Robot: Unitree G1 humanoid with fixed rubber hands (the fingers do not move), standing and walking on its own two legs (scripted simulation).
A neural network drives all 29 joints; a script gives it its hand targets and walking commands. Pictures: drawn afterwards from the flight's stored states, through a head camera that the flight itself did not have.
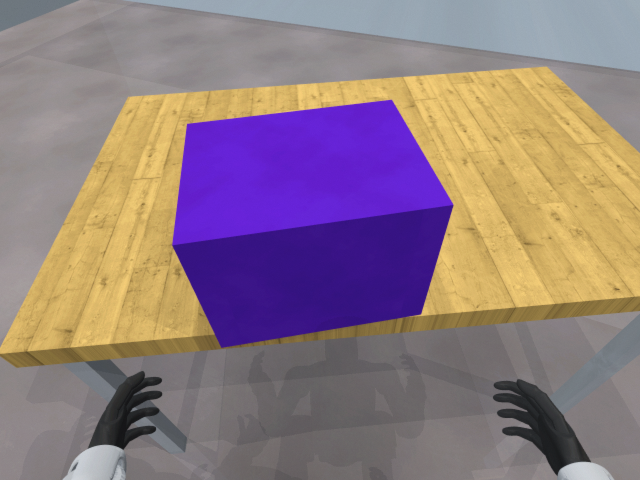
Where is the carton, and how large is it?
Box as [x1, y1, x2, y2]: [172, 100, 452, 347]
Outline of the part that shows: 391,100 187,124 172,245 221,347 420,314 450,215 452,203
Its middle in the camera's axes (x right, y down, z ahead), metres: -0.02 -0.02 +0.58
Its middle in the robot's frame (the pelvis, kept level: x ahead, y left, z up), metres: +0.45 +0.04 +0.06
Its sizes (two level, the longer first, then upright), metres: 0.307 0.239 0.231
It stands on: a table, 0.71 m high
